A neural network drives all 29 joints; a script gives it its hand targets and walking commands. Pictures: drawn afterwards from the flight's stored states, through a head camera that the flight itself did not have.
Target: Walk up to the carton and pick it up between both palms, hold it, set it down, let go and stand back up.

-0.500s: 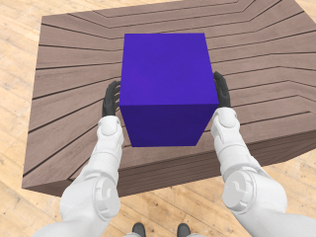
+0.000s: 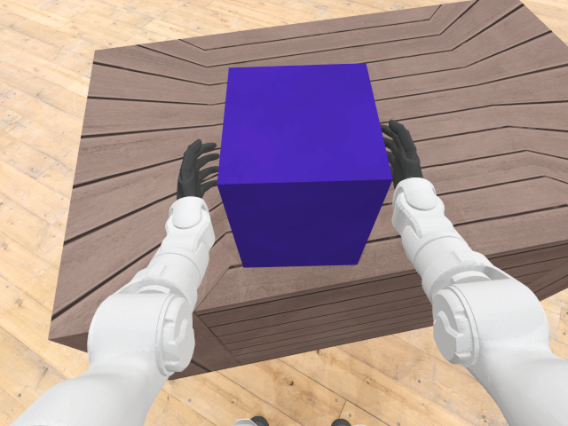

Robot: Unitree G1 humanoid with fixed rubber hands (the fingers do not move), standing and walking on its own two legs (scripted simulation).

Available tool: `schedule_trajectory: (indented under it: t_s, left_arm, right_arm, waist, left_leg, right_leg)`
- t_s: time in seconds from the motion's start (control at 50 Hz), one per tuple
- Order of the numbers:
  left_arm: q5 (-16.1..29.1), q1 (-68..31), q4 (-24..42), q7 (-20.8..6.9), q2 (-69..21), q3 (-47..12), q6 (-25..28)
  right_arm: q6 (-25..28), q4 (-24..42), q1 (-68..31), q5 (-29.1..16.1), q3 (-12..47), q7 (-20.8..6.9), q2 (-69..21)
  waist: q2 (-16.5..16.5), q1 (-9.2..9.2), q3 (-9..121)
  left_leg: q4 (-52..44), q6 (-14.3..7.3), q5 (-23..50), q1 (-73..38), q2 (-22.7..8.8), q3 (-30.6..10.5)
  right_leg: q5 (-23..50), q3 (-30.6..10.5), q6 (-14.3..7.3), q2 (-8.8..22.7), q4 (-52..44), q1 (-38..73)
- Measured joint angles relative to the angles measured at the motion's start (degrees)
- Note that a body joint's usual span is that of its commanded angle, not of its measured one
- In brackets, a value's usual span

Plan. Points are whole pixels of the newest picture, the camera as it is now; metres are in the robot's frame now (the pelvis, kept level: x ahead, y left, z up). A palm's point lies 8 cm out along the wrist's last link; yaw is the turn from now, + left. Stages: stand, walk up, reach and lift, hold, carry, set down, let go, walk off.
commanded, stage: set down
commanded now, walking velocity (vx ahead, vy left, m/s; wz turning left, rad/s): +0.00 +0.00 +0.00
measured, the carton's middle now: (298, 175) +0.48 +0.01 +0.01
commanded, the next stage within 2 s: none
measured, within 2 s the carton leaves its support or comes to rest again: neither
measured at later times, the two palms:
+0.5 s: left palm (158, 190) +0.41 +0.21 +0.07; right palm (423, 160) +0.44 -0.15 +0.09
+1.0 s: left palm (153, 165) +0.41 +0.20 +0.12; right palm (446, 134) +0.44 -0.17 +0.14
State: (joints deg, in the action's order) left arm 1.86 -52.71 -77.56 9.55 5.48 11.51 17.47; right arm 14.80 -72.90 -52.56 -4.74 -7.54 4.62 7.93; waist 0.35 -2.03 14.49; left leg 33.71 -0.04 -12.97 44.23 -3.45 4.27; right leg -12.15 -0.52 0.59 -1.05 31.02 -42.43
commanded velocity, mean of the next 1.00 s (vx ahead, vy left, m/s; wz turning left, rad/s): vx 0.00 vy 0.00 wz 0.00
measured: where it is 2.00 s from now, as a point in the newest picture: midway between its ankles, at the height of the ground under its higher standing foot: outside the picture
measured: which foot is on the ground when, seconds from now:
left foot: down 0.00-1.00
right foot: down 0.00-1.00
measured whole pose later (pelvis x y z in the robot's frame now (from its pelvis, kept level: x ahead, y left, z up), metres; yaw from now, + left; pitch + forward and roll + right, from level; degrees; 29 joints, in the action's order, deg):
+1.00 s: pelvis -0.02 -0.01 +0.02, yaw +3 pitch +14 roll -1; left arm 8.6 -50.2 -51.3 4.6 12.0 3.2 -7.6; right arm 1.1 -60.4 -53.3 -15.5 1.9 2.8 17.7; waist -0.7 -0.8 7.3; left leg 26.2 0.4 -8.4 31.4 -2.4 1.6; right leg -8.7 2.2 0.1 -0.4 23.7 -28.6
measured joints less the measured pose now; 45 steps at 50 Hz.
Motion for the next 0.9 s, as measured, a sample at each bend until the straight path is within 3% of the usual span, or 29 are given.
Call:
schedule_trajectory:
  t_s: [0.08,0.26,0.4,0.52,0.62,0.72,0.9]
  left_arm:
    - [4.64,-0.52,-0.46,-1.01,2.70,-3.96,-0.71]
    - [11.82,-2.66,-0.24,-2.51,6.86,-12.53,-3.62]
    - [9.57,0.09,7.91,-3.36,6.19,-9.79,-8.02]
    - [5.34,5.41,19.96,-4.62,5.60,-6.03,-13.71]
    - [8.71,2.10,15.16,-2.20,7.94,-9.87,-16.37]
    - [10.33,4.77,21.65,-3.08,8.00,-11.73,-19.70]
    - [12.47,-1.48,19.43,-1.33,7.96,-13.53,-24.93]
  right_arm:
    - [-0.83,0.26,-1.00,-3.88,4.11,-0.16,2.66]
    - [-4.79,-2.04,-5.11,-7.41,6.28,-2.84,6.10]
    - [-5.18,1.67,-2.76,-9.59,7.43,-2.47,5.47]
    - [-5.50,9.27,3.10,-9.96,8.92,-1.67,6.24]
    - [-11.18,9.13,1.97,-8.98,6.21,-2.35,6.92]
    - [-11.11,13.12,3.17,-9.79,7.09,-2.67,7.68]
    - [-17.74,10.91,-3.31,-9.03,4.11,-3.05,9.40]
  waist:
    - [0.25,-0.22,0.10]
    - [-0.78,0.43,0.25]
    - [-1.43,0.87,-0.77]
    - [-1.54,1.22,-3.35]
    - [-1.66,1.31,-1.95]
    - [-0.72,1.44,-2.67]
    - [-0.52,0.75,-2.56]
  left_leg:
    - [1.22,0.11,-0.36,0.12,0.23,-0.72]
    - [2.56,0.57,-0.03,1.66,0.72,-2.57]
    - [0.86,0.98,1.11,0.30,0.39,-3.21]
    - [-2.69,0.86,2.78,-4.57,0.44,-3.25]
    - [-2.95,0.48,3.36,-3.55,0.86,-2.88]
    - [-3.91,0.37,3.79,-5.40,1.08,-3.12]
    - [-4.18,0.22,3.88,-5.75,1.19,-2.70]
  right_leg:
    - [-0.84,0.70,-0.08,0.24,1.59,0.02]
    - [-1.61,2.52,-0.73,0.70,3.59,-1.07]
    - [-0.21,3.14,-0.88,0.28,1.14,0.80]
    - [1.77,3.23,-0.79,0.19,-2.98,5.97]
    - [1.88,2.92,-0.87,0.62,-2.27,4.43]
    - [2.45,3.17,-0.62,0.78,-3.69,6.63]
    - [2.36,2.75,-0.61,0.91,-3.38,6.57]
